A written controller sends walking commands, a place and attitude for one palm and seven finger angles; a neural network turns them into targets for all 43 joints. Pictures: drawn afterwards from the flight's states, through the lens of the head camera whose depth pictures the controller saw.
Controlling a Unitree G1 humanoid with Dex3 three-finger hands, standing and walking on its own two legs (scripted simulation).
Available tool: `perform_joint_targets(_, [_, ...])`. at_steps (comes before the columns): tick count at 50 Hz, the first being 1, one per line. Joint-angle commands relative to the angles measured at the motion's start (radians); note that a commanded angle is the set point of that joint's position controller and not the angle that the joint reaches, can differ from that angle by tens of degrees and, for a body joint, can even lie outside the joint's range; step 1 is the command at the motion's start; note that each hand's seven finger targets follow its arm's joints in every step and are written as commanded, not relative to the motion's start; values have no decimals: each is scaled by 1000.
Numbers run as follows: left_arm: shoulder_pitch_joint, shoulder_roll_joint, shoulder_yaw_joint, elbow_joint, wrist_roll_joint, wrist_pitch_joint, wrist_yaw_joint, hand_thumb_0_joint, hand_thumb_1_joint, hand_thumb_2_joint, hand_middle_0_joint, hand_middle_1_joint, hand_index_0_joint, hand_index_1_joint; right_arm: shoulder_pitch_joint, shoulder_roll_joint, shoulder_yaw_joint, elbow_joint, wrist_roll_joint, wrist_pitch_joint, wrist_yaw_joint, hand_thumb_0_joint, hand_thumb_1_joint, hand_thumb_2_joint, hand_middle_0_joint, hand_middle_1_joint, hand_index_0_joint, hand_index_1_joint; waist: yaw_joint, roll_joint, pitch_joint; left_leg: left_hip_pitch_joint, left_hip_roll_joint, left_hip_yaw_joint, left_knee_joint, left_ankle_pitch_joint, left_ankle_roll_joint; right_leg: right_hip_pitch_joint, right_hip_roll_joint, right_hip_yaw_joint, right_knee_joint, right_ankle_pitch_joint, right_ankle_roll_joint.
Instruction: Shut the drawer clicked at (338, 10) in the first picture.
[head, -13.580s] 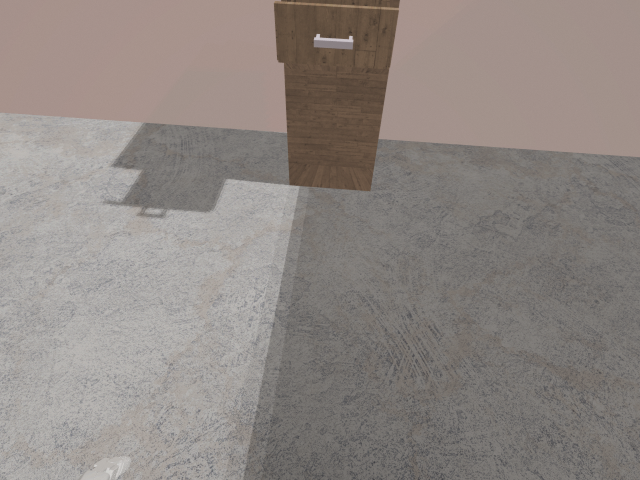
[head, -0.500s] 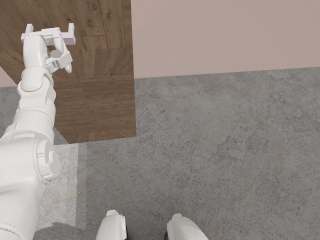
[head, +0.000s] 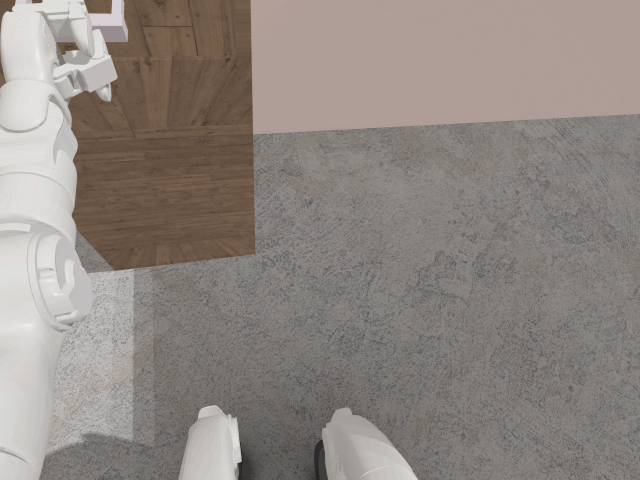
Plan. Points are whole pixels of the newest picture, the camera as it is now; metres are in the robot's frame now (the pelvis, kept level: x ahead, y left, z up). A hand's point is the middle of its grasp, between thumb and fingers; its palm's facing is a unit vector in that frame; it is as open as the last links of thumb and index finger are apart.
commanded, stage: pull the fist back off the drawer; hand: left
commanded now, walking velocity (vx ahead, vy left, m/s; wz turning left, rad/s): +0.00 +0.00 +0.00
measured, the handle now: (70, 15) +0.64 +0.21 +0.12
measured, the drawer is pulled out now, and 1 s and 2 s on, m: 0.00 0.00 0.00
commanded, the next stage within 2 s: draw the hand back to the body in 0.66 s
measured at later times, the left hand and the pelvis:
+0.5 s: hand (107, 63) +0.57 +0.16 +0.12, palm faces +0.06 -1.00 -0.01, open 3.1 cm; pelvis +0.00 +0.01 +0.00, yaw -1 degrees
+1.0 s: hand (83, 92) +0.51 +0.18 +0.13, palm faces +0.06 -1.00 -0.03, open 3.3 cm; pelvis +0.06 +0.00 +0.04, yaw -1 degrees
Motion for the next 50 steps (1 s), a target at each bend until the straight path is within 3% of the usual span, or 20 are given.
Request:
perform_joint_targets(1, [-666, 153, -8, -271, -15, -61, 21, 0, 900, 900, -1400, -1600, -1400, -1600, 215, -204, -63, -18, 0, -23, -14, 0, -900, -900, 200, 300, 200, 300, -92, 208, -454, 607, -24, -39, -110, 9, 46, -117, 28, 29, -190, 65, -16])
perform_joint_targets(3, [-660, 187, 7, -262, -12, -53, 23, 0, 900, 900, -1400, -1600, -1400, -1600, 214, -209, -60, -21, 1, -22, -17, 0, -900, -900, 200, 300, 200, 300, -87, 204, -447, 589, -23, -37, -113, -6, 44, -113, 25, 28, -188, 58, -15])
perform_joint_targets(6, [-667, 161, 4, -281, -11, -51, 30, 0, 900, 900, -1400, -1600, -1400, -1600, 216, -206, -64, -26, -5, -26, -10, 0, -900, -900, 200, 300, 200, 300, -82, 217, -469, 614, -27, -47, -112, 3, 41, -124, 26, 21, -179, 63, -20])
perform_joint_targets(10, [-629, 184, 26, -245, -8, -35, 33, 0, 900, 900, -1400, -1600, -1400, -1600, 212, -210, -61, -37, -4, -22, -6, 0, -900, -900, 200, 300, 200, 300, -72, 165, -433, 561, -30, -43, -121, -45, 42, -109, 26, 21, -186, 35, -16])
perform_joint_targets(12, [-626, 201, 45, -270, -8, -42, 30, 0, 900, 900, -1400, -1600, -1400, -1600, 218, -209, -64, -40, -5, -21, -4, 0, -900, -900, 200, 300, 200, 300, -56, 184, -472, 584, -31, -39, -117, -3, 41, -88, 26, 20, -180, 58, -18])
perform_joint_targets(15, [-581, 184, 42, -272, -13, -38, 21, 0, 900, 900, -1400, -1600, -1400, -1600, 214, -206, -66, -47, -4, -14, 0, 0, -900, -900, 200, 300, 200, 300, -47, 167, -463, 585, -30, -37, -121, 7, 40, -77, 27, 18, -184, 64, -17])
perform_joint_targets(21, [-464, 158, 58, -313, -31, -48, 13, 0, 900, 900, -1400, -1600, -1400, -1600, 207, -203, -74, -64, -3, -1, 10, 0, -900, -900, 200, 300, 200, 300, -9, 163, -476, 634, -30, -34, -138, 50, 37, -49, 29, 13, -189, 90, -20])
perform_joint_targets(23, [-400, 164, 74, -326, -32, -51, 14, 0, 900, 900, -1400, -1600, -1400, -1600, 203, -200, -80, -72, 1, 7, 11, 0, -900, -900, 200, 300, 200, 300, 14, 153, -487, 651, -28, -26, -144, 95, 35, -20, 30, 12, -193, 115, -21])
perform_joint_targets(26, [-314, 114, 61, -379, -44, -63, 9, 0, 900, 900, -1400, -1600, -1400, -1600, 198, -191, -86, -84, 2, 18, 18, 0, -900, -900, 200, 300, 200, 300, 40, 164, -515, 701, -29, -16, -147, 176, 32, 19, 35, 11, -196, 171, -24])
perform_joint_targets(27, [-280, 129, 83, -376, -48, -63, 11, 0, 900, 900, -1400, -1600, -1400, -1600, 196, -192, -88, -84, 5, 23, 19, 0, -900, -900, 200, 300, 200, 300, 48, 137, -505, 700, -25, -14, -150, 188, 31, 30, 36, 8, -200, 181, -22])
perform_joint_targets(31, [-270, 121, 81, -440, -56, -82, 11, 0, 900, 900, -1400, -1600, -1400, -1600, 187, -186, -95, -86, 12, 38, 20, 0, -900, -900, 200, 300, 200, 300, 51, 123, -486, 705, -31, -1, -150, 238, 35, 81, 39, 18, -208, 240, -20])
perform_joint_targets(33, [-253, 93, 71, -463, -60, -96, 11, 0, 900, 900, -1400, -1600, -1400, -1600, 182, -179, -100, -84, 16, 42, 21, 0, -900, -900, 200, 300, 200, 300, 54, 123, -501, 734, -32, 2, -146, 294, 33, 95, 41, 20, -208, 290, -20])
perform_joint_targets(36, [-244, 44, 41, -453, -66, -107, 9, 0, 900, 900, -1400, -1600, -1400, -1600, 177, -173, -102, -72, 16, 45, 23, 0, -900, -900, 200, 300, 200, 300, 40, 111, -455, 732, -37, 7, -138, 322, 36, 94, 41, 22, -210, 331, -19])
perform_joint_targets(38, [-202, 66, 60, -412, -67, -100, 2, 0, 900, 900, -1400, -1600, -1400, -1600, 173, -175, -105, -67, 21, 53, 22, 0, -900, -900, 200, 300, 200, 300, 48, 87, -445, 707, -40, 14, -140, 325, 37, 119, 38, 27, -211, 356, -16])
perform_joint_targets(39, [-142, 80, 82, -439, -74, -98, -6, 0, 900, 900, -1400, -1600, -1400, -1600, 171, -176, -107, -82, 22, 57, 22, 0, -900, -900, 200, 300, 200, 300, 76, 82, -479, 718, -43, 20, -149, 354, 36, 167, 37, 28, -210, 392, -17])
perform_joint_targets(42, [47, 76, 93, -629, -99, -95, -34, 0, 900, 900, -1400, -1600, -1400, -1600, 128, -163, -112, -138, 39, 66, 26, 0, -900, -900, 200, 300, 200, 300, 151, 173, -632, 844, -50, 41, -159, 538, 32, 292, 34, 34, -200, 562, -25])
perform_joint_targets(43, [126, 69, 93, -699, -116, -87, -44, 0, 900, 900, -1400, -1600, -1400, -1600, 109, -158, -114, -156, 47, 68, 27, 0, -900, -900, 200, 300, 200, 300, 169, 155, -643, 861, -50, 45, -165, 561, 32, 335, 34, 34, -211, 597, -24])
perform_joint_targets(46, [283, -29, 33, -849, -171, -43, -64, 0, 900, 900, -1400, -1600, -1400, -1600, 62, -139, -110, -195, 67, 62, 27, 0, -900, -900, 200, 300, 200, 300, 172, 85, -582, 843, -60, 66, -193, 571, 45, 442, 33, 36, -247, 707, -16])
perform_joint_targets(49, [423, -15, 61, -931, -218, 17, -67, 0, 900, 900, -1400, -1600, -1400, -1600, 20, -147, -114, -211, 87, 55, 10, 0, -900, -900, 200, 300, 200, 300, 179, -54, -453, 762, -69, 95, -247, 480, 56, 538, 22, 44, -294, 790, 3])
perform_joint_targets(50, [431, -40, 34, -968, -224, 32, -70, 0, 900, 900, -1400, -1600, -1400, -1600, -2, -141, -110, -215, 89, 49, 6, 0, -900, -900, 200, 300, 200, 300, 176, -43, -410, 755, -75, 99, -263, 442, 57, 544, 18, 43, -307, 780, 6])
